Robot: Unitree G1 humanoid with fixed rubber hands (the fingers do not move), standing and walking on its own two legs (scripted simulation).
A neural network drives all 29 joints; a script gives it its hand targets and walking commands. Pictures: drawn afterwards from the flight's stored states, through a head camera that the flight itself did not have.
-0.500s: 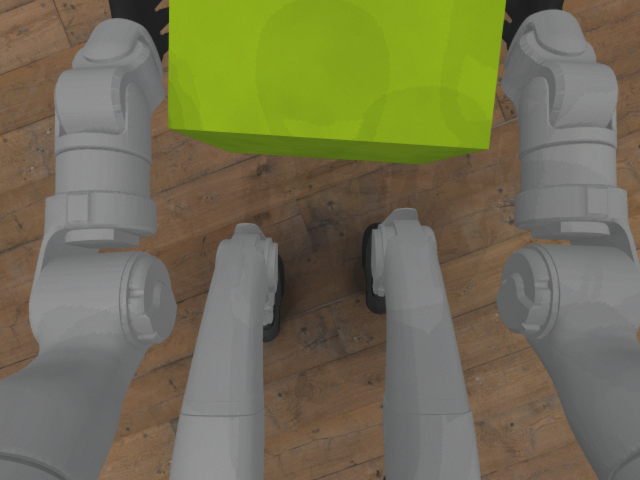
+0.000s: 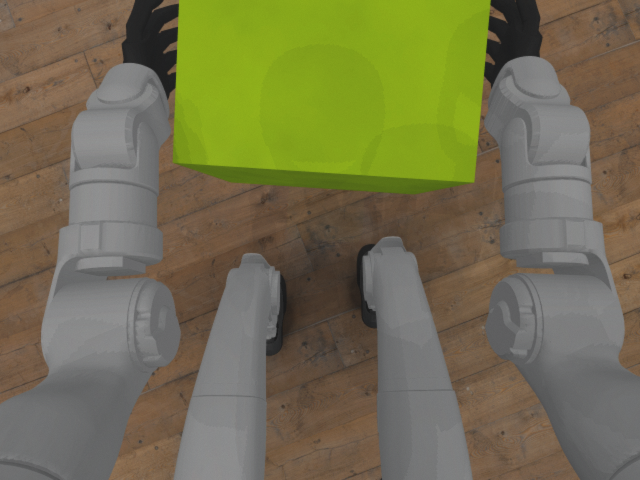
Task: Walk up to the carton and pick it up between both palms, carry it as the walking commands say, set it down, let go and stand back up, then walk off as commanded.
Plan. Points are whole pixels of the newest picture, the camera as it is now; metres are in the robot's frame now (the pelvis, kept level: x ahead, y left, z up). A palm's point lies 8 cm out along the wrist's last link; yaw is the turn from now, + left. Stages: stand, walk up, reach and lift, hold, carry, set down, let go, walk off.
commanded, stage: reach and lift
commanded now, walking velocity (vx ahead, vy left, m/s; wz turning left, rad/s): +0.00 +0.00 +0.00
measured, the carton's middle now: (328, 96) +0.50 -0.02 -0.10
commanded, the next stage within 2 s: none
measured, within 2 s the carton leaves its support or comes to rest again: neither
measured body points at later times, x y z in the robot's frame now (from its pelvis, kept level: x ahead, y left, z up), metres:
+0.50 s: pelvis +0.03 +0.00 +0.07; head +0.25 -0.02 +0.46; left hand +0.50 +0.16 +0.04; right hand +0.49 -0.20 +0.04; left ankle +0.14 +0.13 -0.59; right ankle +0.20 -0.12 -0.59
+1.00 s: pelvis +0.10 +0.00 +0.13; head +0.10 -0.02 +0.58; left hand +0.48 +0.16 +0.17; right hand +0.46 -0.20 +0.18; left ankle +0.14 +0.13 -0.59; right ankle +0.20 -0.12 -0.59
